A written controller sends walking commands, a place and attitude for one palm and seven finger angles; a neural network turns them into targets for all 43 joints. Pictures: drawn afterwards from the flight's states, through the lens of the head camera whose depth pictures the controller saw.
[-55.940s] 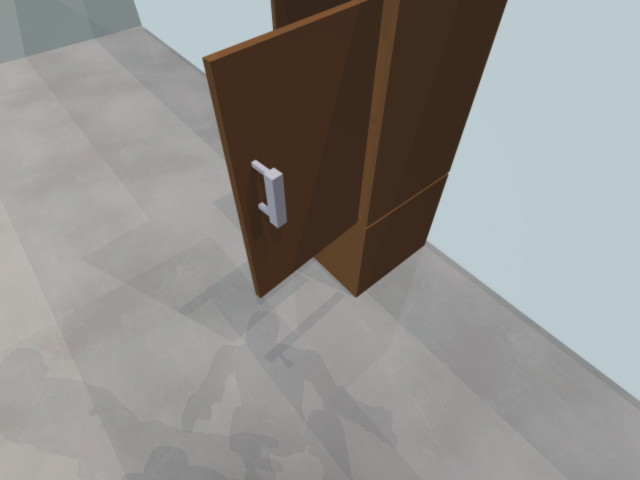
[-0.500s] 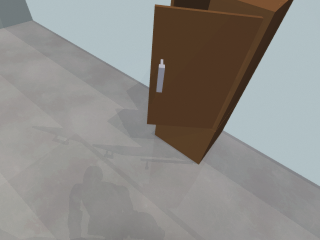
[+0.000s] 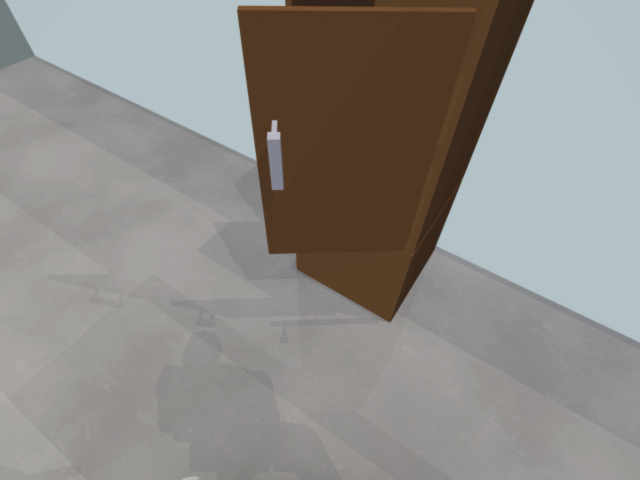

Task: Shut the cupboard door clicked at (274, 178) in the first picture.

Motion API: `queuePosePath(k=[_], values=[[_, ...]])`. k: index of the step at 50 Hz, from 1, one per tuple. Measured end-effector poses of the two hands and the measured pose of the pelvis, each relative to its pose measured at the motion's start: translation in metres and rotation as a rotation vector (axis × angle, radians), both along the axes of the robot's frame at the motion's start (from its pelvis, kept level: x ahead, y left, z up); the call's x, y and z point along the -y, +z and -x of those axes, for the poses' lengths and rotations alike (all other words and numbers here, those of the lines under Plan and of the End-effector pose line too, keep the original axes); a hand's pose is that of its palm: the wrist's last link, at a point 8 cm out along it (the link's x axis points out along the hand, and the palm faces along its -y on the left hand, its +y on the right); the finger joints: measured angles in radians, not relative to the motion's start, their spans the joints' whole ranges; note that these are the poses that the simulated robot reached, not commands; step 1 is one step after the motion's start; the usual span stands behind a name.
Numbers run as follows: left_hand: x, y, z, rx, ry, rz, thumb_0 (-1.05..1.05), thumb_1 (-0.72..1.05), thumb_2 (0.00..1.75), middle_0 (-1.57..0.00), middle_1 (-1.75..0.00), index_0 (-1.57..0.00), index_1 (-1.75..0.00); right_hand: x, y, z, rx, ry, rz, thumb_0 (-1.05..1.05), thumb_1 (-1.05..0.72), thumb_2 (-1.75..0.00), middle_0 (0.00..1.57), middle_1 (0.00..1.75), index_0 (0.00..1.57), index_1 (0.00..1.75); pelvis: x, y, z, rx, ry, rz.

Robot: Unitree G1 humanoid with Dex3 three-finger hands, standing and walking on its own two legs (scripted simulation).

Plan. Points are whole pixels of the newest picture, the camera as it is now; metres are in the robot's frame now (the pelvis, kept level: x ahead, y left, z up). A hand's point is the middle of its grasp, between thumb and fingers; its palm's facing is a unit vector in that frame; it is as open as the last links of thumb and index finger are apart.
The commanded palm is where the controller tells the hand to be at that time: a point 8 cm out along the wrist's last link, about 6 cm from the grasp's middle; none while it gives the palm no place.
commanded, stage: look again from close up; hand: left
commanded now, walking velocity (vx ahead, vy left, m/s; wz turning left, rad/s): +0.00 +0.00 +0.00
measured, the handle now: (276, 155) +0.67 +0.10 +0.00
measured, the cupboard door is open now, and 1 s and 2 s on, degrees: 36 36 36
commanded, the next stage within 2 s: shuffle to correct the standing spot in 0.20 s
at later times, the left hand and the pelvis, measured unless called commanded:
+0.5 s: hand out of the picture +0.00 +0.15 -0.18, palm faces +0.07 -0.98 -0.16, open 7.3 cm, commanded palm none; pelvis +0.04 -0.01 +0.00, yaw +0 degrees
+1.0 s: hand out of the picture +0.07 +0.12 -0.20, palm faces +0.04 -1.00 -0.09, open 7.3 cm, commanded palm none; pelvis +0.15 -0.03 -0.02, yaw -2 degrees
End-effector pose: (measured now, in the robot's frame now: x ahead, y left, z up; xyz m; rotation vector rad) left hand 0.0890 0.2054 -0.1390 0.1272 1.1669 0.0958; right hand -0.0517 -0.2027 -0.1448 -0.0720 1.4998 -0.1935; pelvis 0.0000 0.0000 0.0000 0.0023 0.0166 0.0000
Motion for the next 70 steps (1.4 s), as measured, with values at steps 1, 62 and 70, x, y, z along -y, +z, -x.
queuePosePath(k=[1,62,70], values=[[0.000,0.000,0.000,-0.001,0.007,-0.002,-0.02,0.94,0.90,-0.20,-0.30,-0.21,-0.30,0.003,0.001,-0.008,0.013,0.009,0.004,0.00,-0.91,-0.90,0.20,0.29,0.20,0.30,0.002,0.001,-0.002,0.001,0.000,-0.002],[0.030,0.001,-0.138,-0.092,0.081,-0.084,0.01,0.94,0.90,-0.19,-0.30,-0.20,-0.30,0.103,-0.003,-0.274,0.141,0.112,0.044,0.00,-0.93,-0.90,0.20,0.29,0.20,0.30,0.074,-0.006,-0.196,-0.015,0.049,-0.006],[0.073,0.001,-0.143,-0.185,0.126,-0.042,0.01,0.92,0.90,-0.19,-0.30,-0.20,-0.30,0.122,0.008,-0.334,0.152,0.141,0.050,0.00,-0.91,-0.90,0.20,0.29,0.20,0.30,0.094,0.004,-0.240,-0.006,0.058,-0.005]])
